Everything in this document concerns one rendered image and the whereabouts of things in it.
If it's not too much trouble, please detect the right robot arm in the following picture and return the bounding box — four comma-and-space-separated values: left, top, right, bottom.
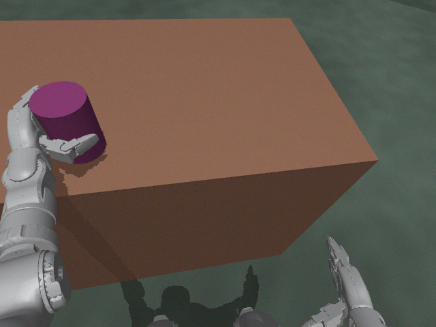
347, 307, 387, 327

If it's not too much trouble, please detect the right robot hand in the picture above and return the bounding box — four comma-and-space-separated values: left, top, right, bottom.
301, 236, 373, 327

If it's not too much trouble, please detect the can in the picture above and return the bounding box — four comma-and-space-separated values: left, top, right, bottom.
29, 81, 106, 164

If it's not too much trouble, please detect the left robot arm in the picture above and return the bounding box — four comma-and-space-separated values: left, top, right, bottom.
0, 148, 71, 327

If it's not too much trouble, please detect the left robot hand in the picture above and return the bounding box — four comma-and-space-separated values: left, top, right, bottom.
7, 85, 99, 164

